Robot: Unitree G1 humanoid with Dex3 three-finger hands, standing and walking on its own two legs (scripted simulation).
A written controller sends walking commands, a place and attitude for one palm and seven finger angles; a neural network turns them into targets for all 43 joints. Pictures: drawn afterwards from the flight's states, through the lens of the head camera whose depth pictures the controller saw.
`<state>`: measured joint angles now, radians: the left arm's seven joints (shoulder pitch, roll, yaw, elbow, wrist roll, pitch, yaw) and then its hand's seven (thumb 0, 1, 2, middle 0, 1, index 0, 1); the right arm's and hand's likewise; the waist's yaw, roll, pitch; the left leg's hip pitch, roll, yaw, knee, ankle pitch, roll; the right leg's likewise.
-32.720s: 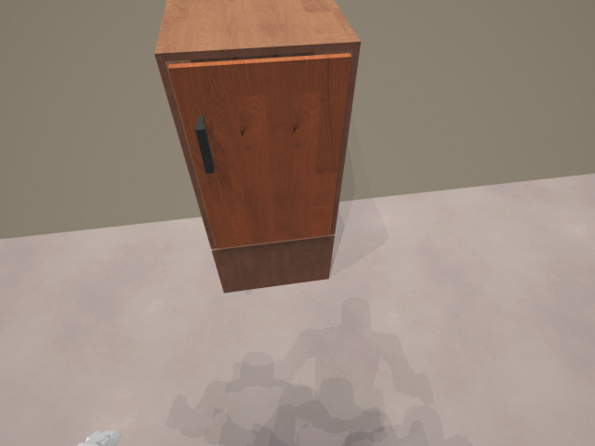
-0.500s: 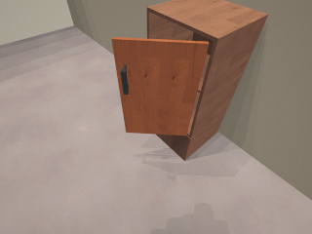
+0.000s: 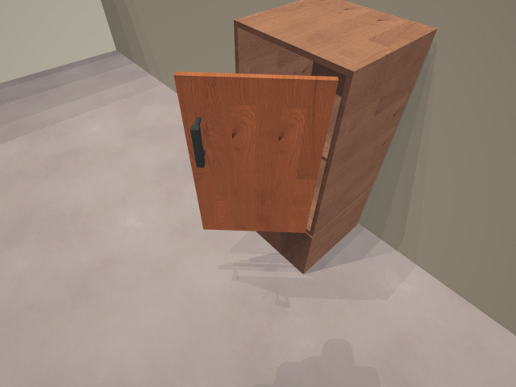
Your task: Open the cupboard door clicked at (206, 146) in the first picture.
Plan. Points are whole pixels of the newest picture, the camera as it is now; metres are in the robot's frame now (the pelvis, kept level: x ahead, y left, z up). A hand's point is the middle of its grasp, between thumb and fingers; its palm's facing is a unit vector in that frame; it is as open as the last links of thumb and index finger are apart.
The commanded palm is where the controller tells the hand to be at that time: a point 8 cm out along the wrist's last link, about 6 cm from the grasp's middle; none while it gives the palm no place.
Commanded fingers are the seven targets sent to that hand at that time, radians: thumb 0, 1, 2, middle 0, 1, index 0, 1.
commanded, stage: shuffle to correct the standing spot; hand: left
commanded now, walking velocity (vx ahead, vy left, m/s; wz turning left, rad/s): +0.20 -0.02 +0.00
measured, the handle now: (199, 142) +0.69 +0.20 -0.03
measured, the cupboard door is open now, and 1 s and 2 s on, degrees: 46 46 46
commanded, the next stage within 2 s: come to a stop and stand still in 0.40 s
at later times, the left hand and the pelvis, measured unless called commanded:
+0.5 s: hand (161, 376) +0.18 +0.19 -0.18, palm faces +0.00 -0.98 -0.21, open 7.3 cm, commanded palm none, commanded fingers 0.00 0.90 0.90 -0.20 -0.30 -0.20 -0.30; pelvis +0.13 +0.00 -0.01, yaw -1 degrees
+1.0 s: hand (169, 334) +0.25 +0.20 -0.18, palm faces +0.07 -0.97 -0.22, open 7.4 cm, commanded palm none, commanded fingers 0.00 0.90 0.90 -0.20 -0.30 -0.20 -0.30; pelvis +0.19 +0.00 +0.00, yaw +1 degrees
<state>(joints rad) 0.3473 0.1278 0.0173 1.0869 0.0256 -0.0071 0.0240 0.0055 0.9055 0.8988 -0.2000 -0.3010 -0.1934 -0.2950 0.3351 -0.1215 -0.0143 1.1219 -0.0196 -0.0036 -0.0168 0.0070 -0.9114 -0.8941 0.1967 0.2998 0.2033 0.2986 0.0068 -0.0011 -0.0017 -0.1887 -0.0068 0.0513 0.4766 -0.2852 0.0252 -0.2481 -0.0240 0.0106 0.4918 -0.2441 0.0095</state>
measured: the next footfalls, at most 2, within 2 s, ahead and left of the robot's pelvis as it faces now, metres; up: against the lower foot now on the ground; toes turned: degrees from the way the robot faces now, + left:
right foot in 0.54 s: +0.26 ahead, -0.13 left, +0.00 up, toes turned -7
left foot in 0.76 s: +0.24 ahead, +0.10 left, +0.00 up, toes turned +8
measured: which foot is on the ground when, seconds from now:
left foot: down 0.00-0.54, up 0.56-0.74, down 0.76-1.00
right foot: down 0.00-0.24, up 0.26-0.52, down 0.54-0.78, up 0.80-1.00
